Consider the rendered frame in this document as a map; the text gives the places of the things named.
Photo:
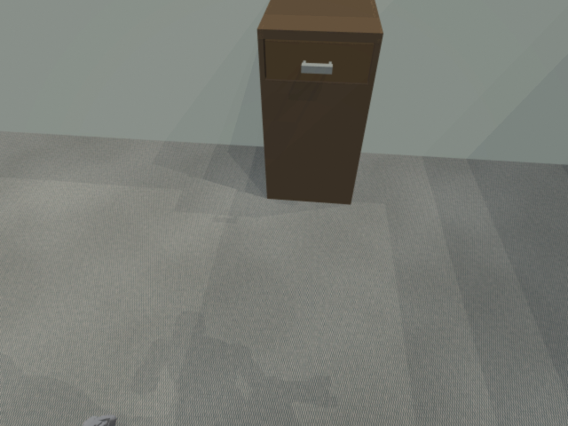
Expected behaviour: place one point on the handle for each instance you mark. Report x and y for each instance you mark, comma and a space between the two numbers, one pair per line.
317, 68

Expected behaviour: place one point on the drawer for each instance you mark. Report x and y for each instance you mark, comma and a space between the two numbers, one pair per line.
351, 61

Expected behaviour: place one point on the cabinet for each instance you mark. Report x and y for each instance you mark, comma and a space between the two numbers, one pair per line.
314, 130

